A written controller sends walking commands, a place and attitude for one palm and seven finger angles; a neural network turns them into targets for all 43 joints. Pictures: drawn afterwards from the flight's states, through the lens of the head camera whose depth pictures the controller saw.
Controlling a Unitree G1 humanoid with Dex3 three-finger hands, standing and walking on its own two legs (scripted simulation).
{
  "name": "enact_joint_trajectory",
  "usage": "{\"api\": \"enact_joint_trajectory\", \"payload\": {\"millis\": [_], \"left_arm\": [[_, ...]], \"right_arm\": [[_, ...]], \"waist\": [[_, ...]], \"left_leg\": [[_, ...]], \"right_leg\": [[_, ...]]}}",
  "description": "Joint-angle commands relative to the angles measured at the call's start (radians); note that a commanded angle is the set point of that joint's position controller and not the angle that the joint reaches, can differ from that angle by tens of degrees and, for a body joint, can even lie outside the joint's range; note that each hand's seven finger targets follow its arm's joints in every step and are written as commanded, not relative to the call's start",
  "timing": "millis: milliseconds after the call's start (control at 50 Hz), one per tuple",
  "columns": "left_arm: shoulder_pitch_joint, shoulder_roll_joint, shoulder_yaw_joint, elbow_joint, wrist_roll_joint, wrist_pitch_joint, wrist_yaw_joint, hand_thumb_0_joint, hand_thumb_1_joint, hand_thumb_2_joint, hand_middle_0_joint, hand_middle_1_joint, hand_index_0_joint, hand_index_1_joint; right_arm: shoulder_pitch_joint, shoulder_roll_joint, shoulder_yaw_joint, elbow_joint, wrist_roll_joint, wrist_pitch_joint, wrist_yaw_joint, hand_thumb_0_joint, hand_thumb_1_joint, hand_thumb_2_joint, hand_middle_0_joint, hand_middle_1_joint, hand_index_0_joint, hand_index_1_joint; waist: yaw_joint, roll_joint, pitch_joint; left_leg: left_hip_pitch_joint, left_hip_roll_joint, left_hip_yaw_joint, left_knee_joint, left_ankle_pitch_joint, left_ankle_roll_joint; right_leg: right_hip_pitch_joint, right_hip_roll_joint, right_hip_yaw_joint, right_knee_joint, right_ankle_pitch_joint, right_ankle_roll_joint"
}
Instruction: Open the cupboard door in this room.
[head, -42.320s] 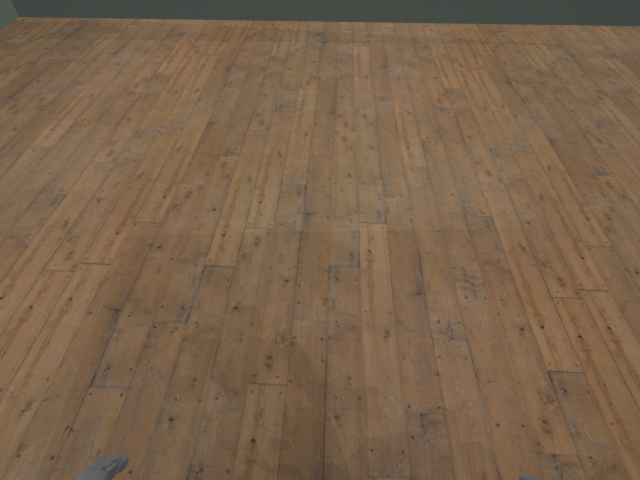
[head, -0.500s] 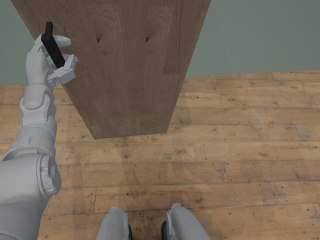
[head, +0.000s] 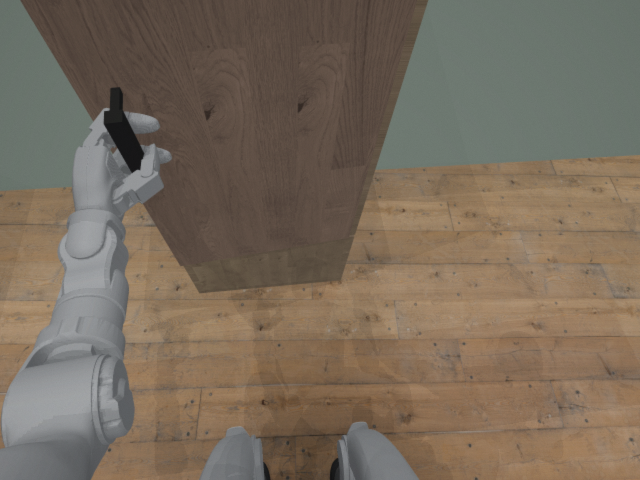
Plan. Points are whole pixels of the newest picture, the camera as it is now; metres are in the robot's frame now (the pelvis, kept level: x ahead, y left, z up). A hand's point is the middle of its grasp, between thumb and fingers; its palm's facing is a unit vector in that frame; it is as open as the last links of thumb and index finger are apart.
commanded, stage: pull the door open along its arc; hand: left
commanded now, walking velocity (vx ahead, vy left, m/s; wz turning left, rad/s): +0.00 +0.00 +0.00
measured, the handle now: (132, 141) +0.53 +0.20 +0.06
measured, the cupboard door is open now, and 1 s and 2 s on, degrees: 6 45 49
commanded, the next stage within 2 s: open thumb and fingers to let go in 0.66 s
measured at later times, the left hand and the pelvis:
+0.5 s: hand (237, 286) +0.33 +0.07 +0.06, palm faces +0.41 -0.91 +0.02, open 5.6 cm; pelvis +0.00 -0.02 +0.01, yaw +3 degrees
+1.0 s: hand (275, 319) +0.29 +0.03 +0.06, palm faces +0.46 -0.89 -0.03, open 6.9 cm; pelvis +0.00 -0.07 +0.01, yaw +6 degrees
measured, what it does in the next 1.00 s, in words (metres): shifts its weight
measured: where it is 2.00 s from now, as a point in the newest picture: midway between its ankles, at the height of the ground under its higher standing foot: outside the picture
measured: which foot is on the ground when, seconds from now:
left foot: down 0.00-1.00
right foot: down 0.00-1.00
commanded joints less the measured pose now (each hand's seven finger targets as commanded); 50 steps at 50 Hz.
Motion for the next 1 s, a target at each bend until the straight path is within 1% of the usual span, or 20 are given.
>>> {"api": "enact_joint_trajectory", "payload": {"millis": [0,40,60,120,140,160,200,220,340,380,420,460,620,660,720,740,780,860,920,980], "left_arm": [[-0.119,0.135,-0.022,-0.335,-0.035,-0.073,-0.003,0.000,0.900,0.900,-0.400,-1.350,-0.400,-1.350],[-0.009,0.071,-0.057,-0.428,-0.057,-0.069,0.005,0.000,0.900,0.900,-0.400,-1.350,-0.400,-1.350],[0.047,0.053,-0.069,-0.475,-0.062,-0.072,0.010,0.000,0.900,0.900,-0.400,-1.350,-0.400,-1.350],[0.131,-0.045,-0.158,-0.558,-0.067,-0.066,0.032,0.000,0.900,0.900,-0.400,-1.350,-0.400,-1.350],[0.126,-0.086,-0.035,-0.606,-0.133,-0.059,0.181,0.000,0.900,0.900,-0.400,-1.350,-0.400,-1.350],[0.193,-0.155,-0.123,-0.634,-0.091,-0.054,0.259,0.000,0.900,0.900,-0.400,-1.350,-0.400,-1.350],[0.256,-0.251,-0.195,-0.669,-0.056,-0.047,0.356,0.000,0.900,0.900,-0.400,-1.350,-0.400,-1.350],[0.286,-0.248,-0.191,-0.694,-0.030,-0.047,0.409,0.000,0.900,0.900,-0.400,-1.350,-0.400,-1.350],[0.394,-0.421,-0.364,-0.824,0.165,-0.026,0.690,0.000,0.900,0.900,-0.400,-1.350,-0.400,-1.350],[0.463,-0.458,-0.410,-0.829,0.224,0.007,0.742,0.000,0.900,0.900,-0.400,-1.350,-0.400,-1.350],[0.490,-0.497,-0.464,-0.875,0.250,0.026,0.755,0.000,0.900,0.900,-0.400,-1.350,-0.400,-1.350],[0.560,-0.514,-0.494,-0.894,0.248,0.043,0.749,0.000,0.900,0.900,-0.400,-1.350,-0.400,-1.350],[0.840,-0.629,-0.630,-1.044,0.214,0.083,0.725,0.000,0.900,0.900,-0.400,-1.350,-0.400,-1.350],[0.795,-0.649,-0.656,-1.043,0.218,0.099,0.734,0.000,0.900,0.900,-0.400,-1.350,-0.400,-1.350],[0.691,-0.611,-0.608,-1.004,0.225,0.108,0.761,0.000,0.900,0.900,-0.400,-1.350,-0.400,-1.350],[0.598,-0.576,-0.579,-0.986,0.226,0.101,0.771,0.000,0.900,0.900,-0.400,-1.350,-0.400,-1.350],[0.613,-0.571,-0.562,-0.990,0.223,0.096,0.775,0.000,0.760,0.840,-0.390,-1.335,-0.390,-1.335],[0.695,-0.560,-0.552,-0.994,0.207,0.087,0.749,0.000,0.480,0.720,-0.370,-1.305,-0.370,-1.305],[0.679,-0.562,-0.574,-1.006,0.212,0.077,0.722,0.000,0.270,0.630,-0.355,-1.283,-0.355,-1.283],[0.701,-0.562,-0.592,-1.030,0.220,0.059,0.698,0.000,0.060,0.540,-0.340,-1.260,-0.340,-1.260]], "right_arm": [[0.097,-0.162,-0.074,-0.103,0.018,-0.020,-0.003,0.000,-0.900,-0.900,0.200,0.300,0.200,0.300],[0.075,-0.153,-0.078,-0.121,0.023,-0.028,0.004,0.000,-0.900,-0.900,0.200,0.300,0.200,0.300],[0.065,-0.152,-0.080,-0.134,0.024,-0.034,0.005,0.000,-0.900,-0.900,0.200,0.300,0.200,0.300],[0.030,-0.140,-0.080,-0.139,0.030,-0.044,0.011,0.000,-0.900,-0.900,0.200,0.300,0.200,0.300],[-0.005,-0.113,-0.079,-0.140,0.018,-0.056,0.008,0.000,-0.900,-0.900,0.200,0.300,0.200,0.300],[-0.014,-0.111,-0.077,-0.147,0.011,-0.072,0.014,0.000,-0.900,-0.900,0.200,0.300,0.200,0.300],[-0.031,-0.103,-0.076,-0.143,-0.002,-0.083,0.029,0.000,-0.900,-0.900,0.200,0.300,0.200,0.300],[-0.039,-0.103,-0.079,-0.143,-0.011,-0.086,0.033,0.000,-0.900,-0.900,0.200,0.300,0.200,0.300],[-0.116,-0.068,-0.080,-0.163,-0.050,-0.093,0.053,0.000,-0.900,-0.900,0.200,0.300,0.200,0.300],[-0.147,-0.057,-0.075,-0.170,-0.058,-0.093,0.050,0.000,-0.900,-0.900,0.200,0.300,0.200,0.300],[-0.169,-0.047,-0.073,-0.182,-0.061,-0.096,0.041,0.000,-0.900,-0.900,0.200,0.300,0.200,0.300],[-0.187,-0.040,-0.069,-0.195,-0.060,-0.101,0.025,0.000,-0.900,-0.900,0.200,0.300,0.200,0.300],[-0.283,0.002,-0.032,-0.222,-0.048,-0.143,0.012,0.000,-0.900,-0.900,0.200,0.300,0.200,0.300],[-0.289,0.004,-0.028,-0.218,-0.048,-0.160,0.011,0.000,-0.900,-0.900,0.200,0.300,0.200,0.300],[-0.297,0.005,-0.024,-0.193,-0.057,-0.170,0.002,0.000,-0.900,-0.900,0.200,0.300,0.200,0.300],[-0.300,0.003,-0.022,-0.178,-0.058,-0.171,-0.006,0.000,-0.900,-0.900,0.200,0.300,0.200,0.300],[-0.303,0.009,-0.028,-0.175,-0.062,-0.176,-0.012,0.000,-0.900,-0.900,0.200,0.300,0.200,0.300],[-0.275,0.007,-0.037,-0.174,-0.061,-0.181,-0.015,0.000,-0.900,-0.900,0.200,0.300,0.200,0.300],[-0.254,-0.002,-0.043,-0.171,-0.060,-0.177,-0.016,0.000,-0.900,-0.900,0.200,0.300,0.200,0.300],[-0.239,-0.011,-0.052,-0.168,-0.060,-0.179,-0.016,0.000,-0.900,-0.900,0.200,0.300,0.200,0.300]], "waist": [[0.067,0.060,-0.497],[0.080,0.019,-0.467],[0.088,0.032,-0.465],[0.079,0.007,-0.372],[0.151,0.005,-0.356],[0.129,0.017,-0.335],[0.118,-0.006,-0.311],[0.128,-0.022,-0.321],[0.138,-0.026,-0.336],[0.141,-0.055,-0.321],[0.135,-0.081,-0.319],[0.134,-0.128,-0.297],[0.157,-0.095,-0.206],[0.135,-0.109,-0.174],[0.129,-0.116,-0.144],[0.112,-0.125,-0.128],[0.130,-0.114,-0.163],[0.144,-0.163,-0.239],[0.124,-0.170,-0.239],[0.114,-0.177,-0.254]], "left_leg": [[0.426,-0.045,-0.053,-0.128,0.519,0.001],[0.417,-0.048,-0.040,-0.146,0.498,0.003],[0.425,-0.050,-0.037,-0.149,0.516,0.004],[0.421,-0.047,-0.035,-0.167,0.467,0.002],[0.390,-0.048,-0.030,-0.183,0.458,-0.011],[0.402,-0.048,-0.033,-0.182,0.440,-0.015],[0.409,-0.045,-0.040,-0.178,0.434,-0.020],[0.399,-0.046,-0.040,-0.177,0.423,-0.021],[0.392,-0.056,-0.039,-0.170,0.390,-0.020],[0.377,-0.059,-0.040,-0.173,0.358,-0.018],[0.390,-0.062,-0.036,-0.181,0.327,-0.015],[0.385,-0.064,-0.035,-0.188,0.296,-0.011],[0.394,-0.078,-0.037,-0.204,0.230,-0.017],[0.380,-0.080,-0.047,-0.188,0.211,-0.017],[0.338,-0.089,-0.058,-0.160,0.163,-0.022],[0.317,-0.090,-0.062,-0.145,0.142,-0.021],[0.303,-0.094,-0.063,-0.137,0.145,-0.024],[0.271,-0.096,-0.069,-0.137,0.190,-0.028],[0.257,-0.094,-0.069,-0.130,0.197,-0.027],[0.259,-0.088,-0.075,-0.125,0.215,-0.023]], "right_leg": [[0.283,0.023,0.008,-0.125,0.523,-0.001],[0.323,0.023,0.008,-0.143,0.533,0.001],[0.332,0.022,0.010,-0.144,0.551,-0.002],[0.305,0.018,0.002,-0.158,0.512,0.003],[0.317,0.016,-0.014,-0.160,0.473,0.004],[0.295,0.019,-0.019,-0.157,0.442,0.005],[0.271,0.012,-0.029,-0.152,0.423,0.004],[0.284,0.008,-0.027,-0.146,0.420,0.003],[0.302,-0.009,-0.020,-0.130,0.404,-0.005],[0.314,-0.011,-0.018,-0.139,0.387,-0.009],[0.335,-0.015,-0.014,-0.161,0.370,-0.010],[0.361,-0.018,-0.002,-0.192,0.360,-0.009],[0.404,-0.046,0.025,-0.258,0.338,-0.001],[0.379,-0.054,0.038,-0.274,0.324,0.006],[0.337,-0.075,0.083,-0.296,0.249,0.019],[0.315,-0.086,0.110,-0.308,0.216,0.024],[0.345,-0.099,0.142,-0.314,0.229,0.027],[0.453,-0.120,0.175,-0.297,0.410,0.043],[0.469,-0.135,0.192,-0.291,0.489,0.059],[0.462,-0.132,0.174,-0.263,0.555,0.058]]}}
